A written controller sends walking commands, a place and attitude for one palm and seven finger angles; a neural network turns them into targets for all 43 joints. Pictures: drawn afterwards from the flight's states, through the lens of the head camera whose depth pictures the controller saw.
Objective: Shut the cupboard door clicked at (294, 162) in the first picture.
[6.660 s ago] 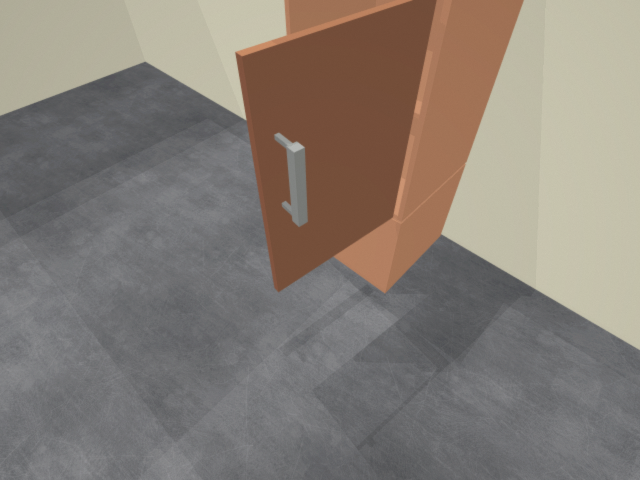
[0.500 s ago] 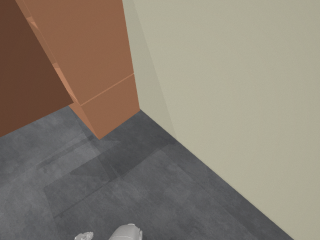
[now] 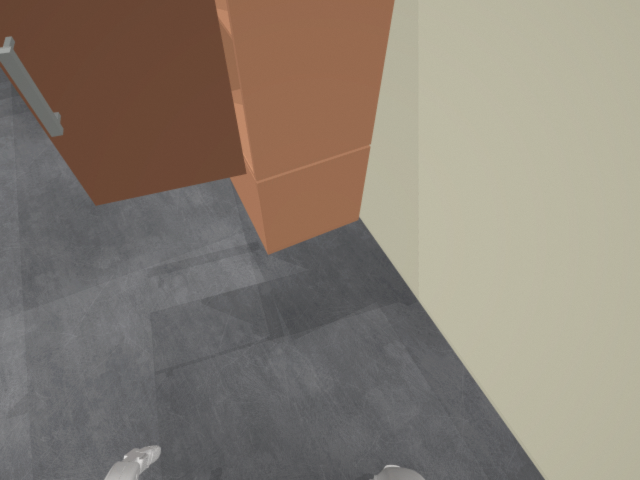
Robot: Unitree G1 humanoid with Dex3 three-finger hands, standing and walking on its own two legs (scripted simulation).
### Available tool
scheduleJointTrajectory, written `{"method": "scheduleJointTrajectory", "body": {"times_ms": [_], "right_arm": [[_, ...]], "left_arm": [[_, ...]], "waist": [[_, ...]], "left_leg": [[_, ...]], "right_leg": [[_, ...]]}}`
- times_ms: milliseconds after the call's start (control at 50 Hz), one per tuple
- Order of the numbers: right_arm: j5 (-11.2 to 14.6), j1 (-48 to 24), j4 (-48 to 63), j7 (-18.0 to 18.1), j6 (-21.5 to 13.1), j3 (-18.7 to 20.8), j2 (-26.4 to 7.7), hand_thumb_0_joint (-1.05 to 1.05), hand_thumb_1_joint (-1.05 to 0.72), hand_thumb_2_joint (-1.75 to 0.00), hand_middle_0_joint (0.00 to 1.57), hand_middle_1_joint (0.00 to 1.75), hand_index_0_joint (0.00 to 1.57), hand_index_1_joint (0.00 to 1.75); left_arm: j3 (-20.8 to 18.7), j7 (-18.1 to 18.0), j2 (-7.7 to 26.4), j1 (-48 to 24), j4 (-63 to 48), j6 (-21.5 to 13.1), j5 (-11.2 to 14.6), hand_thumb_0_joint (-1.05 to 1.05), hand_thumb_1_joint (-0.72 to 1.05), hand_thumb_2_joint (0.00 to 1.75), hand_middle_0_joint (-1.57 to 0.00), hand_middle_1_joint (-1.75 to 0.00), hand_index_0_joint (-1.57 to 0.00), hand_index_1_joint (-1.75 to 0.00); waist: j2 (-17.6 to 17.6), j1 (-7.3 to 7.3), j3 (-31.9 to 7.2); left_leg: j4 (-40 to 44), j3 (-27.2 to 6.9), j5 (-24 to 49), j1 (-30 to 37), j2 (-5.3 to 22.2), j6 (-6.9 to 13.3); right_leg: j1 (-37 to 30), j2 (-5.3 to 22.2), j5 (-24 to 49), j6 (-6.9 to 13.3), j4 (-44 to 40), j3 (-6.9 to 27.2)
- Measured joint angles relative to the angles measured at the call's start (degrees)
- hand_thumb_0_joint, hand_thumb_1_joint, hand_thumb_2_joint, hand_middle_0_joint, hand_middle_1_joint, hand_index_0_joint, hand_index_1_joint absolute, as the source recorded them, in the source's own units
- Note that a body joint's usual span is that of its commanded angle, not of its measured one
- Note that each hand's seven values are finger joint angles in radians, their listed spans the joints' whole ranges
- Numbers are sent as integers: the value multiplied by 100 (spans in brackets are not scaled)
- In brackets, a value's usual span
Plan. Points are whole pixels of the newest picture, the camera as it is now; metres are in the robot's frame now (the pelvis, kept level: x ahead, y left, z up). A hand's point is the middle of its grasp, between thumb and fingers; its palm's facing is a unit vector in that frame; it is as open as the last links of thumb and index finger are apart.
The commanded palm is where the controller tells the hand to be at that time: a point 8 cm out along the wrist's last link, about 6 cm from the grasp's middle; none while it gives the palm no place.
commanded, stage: turn to face it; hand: left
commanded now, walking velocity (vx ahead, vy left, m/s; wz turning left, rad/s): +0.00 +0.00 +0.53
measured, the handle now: (34, 89) +0.75 +0.60 +0.02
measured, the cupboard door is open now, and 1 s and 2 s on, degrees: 82 82 82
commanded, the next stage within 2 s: take the last steps up to it in 0.36 s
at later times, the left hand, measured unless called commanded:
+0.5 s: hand out of the picture -0.03 +0.20 -0.19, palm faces +0.31 -0.92 -0.22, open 7.3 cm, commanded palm none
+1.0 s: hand out of the picture +0.05 +0.19 -0.16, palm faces +0.39 -0.89 -0.23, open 7.2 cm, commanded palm none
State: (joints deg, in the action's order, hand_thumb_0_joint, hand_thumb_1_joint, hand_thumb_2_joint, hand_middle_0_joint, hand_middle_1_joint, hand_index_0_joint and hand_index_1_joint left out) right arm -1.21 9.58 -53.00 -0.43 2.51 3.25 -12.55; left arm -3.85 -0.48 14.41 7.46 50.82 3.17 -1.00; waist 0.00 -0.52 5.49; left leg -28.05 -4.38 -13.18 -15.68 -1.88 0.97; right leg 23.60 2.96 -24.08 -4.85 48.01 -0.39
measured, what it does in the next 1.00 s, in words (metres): steps on the spot, turning left: right foot, then left foot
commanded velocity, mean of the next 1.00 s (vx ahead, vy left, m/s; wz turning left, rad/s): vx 0.17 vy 0.06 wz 0.23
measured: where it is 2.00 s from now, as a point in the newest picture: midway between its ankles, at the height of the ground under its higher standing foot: (253, 410)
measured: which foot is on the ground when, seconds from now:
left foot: down 0.00-0.08, up 0.10-0.44, down 0.46-0.86, up 0.88-1.00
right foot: up 0.00-0.06, down 0.08-0.46, up 0.48-0.84, down 0.86-1.00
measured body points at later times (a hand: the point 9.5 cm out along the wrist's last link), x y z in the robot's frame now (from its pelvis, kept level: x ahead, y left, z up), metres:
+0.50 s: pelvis +0.00 +0.00 -0.01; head +0.04 +0.03 +0.43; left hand -0.05 +0.25 -0.17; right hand +0.17 -0.22 -0.14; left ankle -0.04 +0.09 -0.74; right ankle +0.01 -0.14 -0.73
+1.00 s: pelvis +0.07 +0.00 +0.00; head +0.09 -0.01 +0.45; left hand +0.03 +0.24 -0.14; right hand +0.13 -0.23 -0.17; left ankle +0.00 +0.12 -0.66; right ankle +0.09 -0.09 -0.74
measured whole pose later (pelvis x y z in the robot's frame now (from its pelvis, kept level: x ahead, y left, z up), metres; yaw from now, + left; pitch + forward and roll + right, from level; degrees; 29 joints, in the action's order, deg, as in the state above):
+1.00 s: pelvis +0.07 +0.00 +0.00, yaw +20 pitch -1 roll +1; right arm -1.4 18.0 -62.9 -1.1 1.9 3.8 -11.8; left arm -2.9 -0.4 8.1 15.4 57.3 -2.8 -1.6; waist -1.8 -0.2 2.6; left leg -60.6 0.5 -17.4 -24.4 0.2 0.1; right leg 9.9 2.8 -16.7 1.2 27.7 -7.2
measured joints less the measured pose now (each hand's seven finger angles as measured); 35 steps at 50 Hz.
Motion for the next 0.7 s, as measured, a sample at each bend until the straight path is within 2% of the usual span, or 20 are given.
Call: {"method": "scheduleJointTrajectory", "body": {"times_ms": [60, 80, 100, 120, 140, 180, 240, 300, 380, 440, 460, 480, 520, 600, 640, 700], "right_arm": [[21, 77, -25, -4, 64, 55, -24, 0, -90, -90, 21, 30, 21, 30], [46, 115, -25, -13, 79, 78, -40, 0, -90, -90, 21, 30, 21, 30], [65, 89, -55, -16, 100, 116, -87, 0, -90, -90, 21, 30, 21, 30], [61, 60, -84, -21, 132, 148, -133, 0, -90, -90, 21, 30, 21, 30], [55, 35, -113, -30, 169, 176, -170, 0, -91, -90, 21, 30, 21, 30], [44, -7, -152, -65, 227, 214, -214, 0, -91, -90, 20, 30, 21, 30], [39, -36, -178, -104, 245, 205, -197, 0, -91, -90, 20, 30, 20, 30], [53, -71, -208, -109, 239, 167, -140, 0, -91, -90, 20, 30, 20, 30], [83, -234, -254, -90, 196, 90, -75, 0, -91, -90, 20, 30, 20, 30], [91, -350, -221, -72, 92, 24, -27, 0, -91, -90, 20, 30, 20, 30], [81, -359, -190, -75, 36, 8, -32, 0, -91, -90, 20, 30, 20, 30], [59, -394, -184, -59, -12, 3, 15, 0, -91, -90, 20, 30, 20, 30], [16, -427, -160, -7, -70, -50, 100, 0, -91, -90, 20, 30, 20, 30], [0, -284, -152, 100, -182, -126, 182, 0, -91, -90, 20, 30, 20, 30], [8, -152, -191, 112, -249, -149, 210, 0, -91, -90, 20, 30, 21, 30], [10, 96, -278, 106, -317, -163, 248, 0, -91, -90, 20, 30, 21, 30]], "left_arm": [[56, -2, -93, -51, -103, -102, 19, 1, 91, 90, -20, -30, -20, -30], [74, -8, -116, -26, -151, -170, 2, 1, 91, 90, -20, -30, -20, -30], [91, -25, -188, -32, -153, -228, -29, 1, 91, 90, -20, -30, -20, -30], [124, -37, -257, -22, -151, -264, -44, 1, 91, 90, -20, -30, -20, -30], [154, -45, -318, 12, -149, -282, -49, 1, 91, 90, -20, -30, -20, -30], [183, -61, -414, 105, -121, -262, -50, 1, 91, 90, -20, -30, -20, -30], [195, -74, -477, 239, -39, -238, -58, 1, 91, 90, -21, -30, -20, -30], [197, -60, -487, 347, 37, -256, -79, 1, 91, 90, -21, -30, -20, -30], [160, -43, -408, 511, 133, -306, -104, 1, 91, 90, -21, -30, -21, -30], [103, -40, -279, 660, 266, -273, -77, 1, 91, 90, -21, -30, -21, -30], [81, -35, -238, 725, 307, -241, -55, 1, 91, 90, -21, -30, -21, -30], [55, -36, -165, 722, 373, -182, -28, 1, 91, 90, -21, -30, -21, -30], [19, -57, -56, 682, 508, -32, -22, 1, 91, 90, -21, -30, -20, -30], [-19, 22, -24, 616, 691, 30, -48, 1, 91, 90, -20, -30, -20, -30], [-11, 71, -56, 609, 701, -22, -58, 1, 91, 90, -20, -30, -20, -30], [20, 122, -133, 568, 688, -89, -73, 1, 91, 90, -20, -30, -20, -30]], "waist": [[-96, -59, -12], [-104, -49, -47], [-193, -44, -8], [-257, -63, 33], [-287, -73, 58], [-295, -93, 83], [-187, -132, 69], [-23, -85, 70], [145, 84, 105], [236, 146, 89], [220, 154, 44], [307, 171, 57], [405, 237, 83], [309, 277, -14], [235, 281, -77], [125, 236, -165]], "left_leg": [[-281, -220, -103, -173, -78, -112], [-482, -269, -190, -290, -131, -152], [-913, -293, -649, -453, -138, -194], [-1536, -253, -1080, -661, -166, -222], [-2210, -166, -1299, -869, -186, -250], [-3290, 57, -1251, -1176, -126, -319], [-3751, 318, -1040, -1284, 68, -425], [-3109, 491, -1170, -1022, 206, -481], [-1936, 630, -1342, -525, 235, -446], [-814, 755, -771, -32, 204, -367], [-431, 763, -447, 129, 225, -223], [-463, 766, -438, 98, 167, -58], [-559, 761, -536, 78, 107, 111], [-155, 670, -379, 287, 88, 160], [108, 636, -260, 443, 74, 181], [397, 575, -153, 641, 47, 190]], "right_leg": [[-543, -147, 473, 78, -1152, -75], [-722, -144, 716, 260, -1566, -106], [-725, -164, 747, 446, -1537, -178], [-738, -144, 696, 537, -1462, -262], [-780, -105, 651, 571, -1448, -332], [-918, -30, 647, 570, -1567, -449], [-1081, 93, 719, 560, -1786, -630], [-1170, 233, 739, 543, -1891, -792], [-1152, 369, 671, 474, -1801, -958], [-1063, 451, 512, 367, -1525, -1089], [-980, 455, 411, 319, -1339, -1138], [-867, 491, 155, 253, -1066, -1058], [-570, 391, -486, 202, -279, -688], [-53, 179, -368, 228, 1014, -305], [55, 157, -166, 236, 1160, -267], [60, 158, -4, 247, 868, -285]]}}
